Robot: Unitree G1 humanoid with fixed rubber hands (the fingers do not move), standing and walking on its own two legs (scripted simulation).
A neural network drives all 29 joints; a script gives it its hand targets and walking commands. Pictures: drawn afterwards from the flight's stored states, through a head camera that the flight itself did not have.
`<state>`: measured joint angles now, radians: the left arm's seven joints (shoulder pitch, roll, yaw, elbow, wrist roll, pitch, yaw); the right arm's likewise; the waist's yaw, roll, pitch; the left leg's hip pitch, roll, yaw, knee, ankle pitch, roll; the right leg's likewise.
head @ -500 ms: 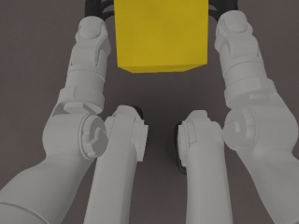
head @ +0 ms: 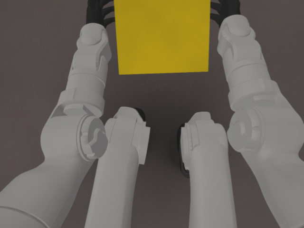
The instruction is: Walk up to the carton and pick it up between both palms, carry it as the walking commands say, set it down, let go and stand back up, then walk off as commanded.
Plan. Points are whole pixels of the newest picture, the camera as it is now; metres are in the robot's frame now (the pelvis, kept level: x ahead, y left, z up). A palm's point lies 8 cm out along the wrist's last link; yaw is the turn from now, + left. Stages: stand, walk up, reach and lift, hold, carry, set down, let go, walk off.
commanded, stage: set down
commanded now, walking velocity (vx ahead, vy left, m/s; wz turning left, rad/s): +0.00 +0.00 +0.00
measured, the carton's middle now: (160, 25) +0.52 +0.04 -0.26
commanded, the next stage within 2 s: let go in 1.72 s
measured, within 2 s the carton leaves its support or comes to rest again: neither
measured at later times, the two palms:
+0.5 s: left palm (88, 23) +0.50 +0.19 -0.18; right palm (240, 13) +0.54 -0.13 -0.17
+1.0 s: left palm out of the picture +0.51 +0.20 -0.04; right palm out of the picture +0.55 -0.14 -0.04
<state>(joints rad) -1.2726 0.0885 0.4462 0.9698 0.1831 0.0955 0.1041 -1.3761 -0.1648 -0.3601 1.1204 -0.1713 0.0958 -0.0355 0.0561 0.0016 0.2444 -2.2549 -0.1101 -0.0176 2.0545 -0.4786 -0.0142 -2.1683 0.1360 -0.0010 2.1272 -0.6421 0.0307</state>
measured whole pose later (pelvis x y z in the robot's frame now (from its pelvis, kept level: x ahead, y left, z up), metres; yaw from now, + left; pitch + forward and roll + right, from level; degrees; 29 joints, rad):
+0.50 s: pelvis +0.00 +0.00 +0.00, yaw +0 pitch +36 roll +0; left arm -1.27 0.19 0.37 0.96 -0.09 0.02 0.13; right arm -1.34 -0.26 -0.13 0.97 0.10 0.07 -0.10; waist 0.06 0.00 0.35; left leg -2.22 -0.09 -0.01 2.07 -0.49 -0.02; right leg -2.15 0.14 0.00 2.15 -0.63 0.02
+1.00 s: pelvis +0.00 -0.02 +0.09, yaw +1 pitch +33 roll +2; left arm -1.20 0.21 0.33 0.73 -0.12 0.19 0.15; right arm -1.28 -0.28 -0.12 0.75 0.07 0.25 -0.15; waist 0.06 -0.01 0.35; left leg -1.87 -0.08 -0.01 1.79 -0.49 -0.03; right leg -1.83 0.14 0.04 1.88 -0.62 -0.01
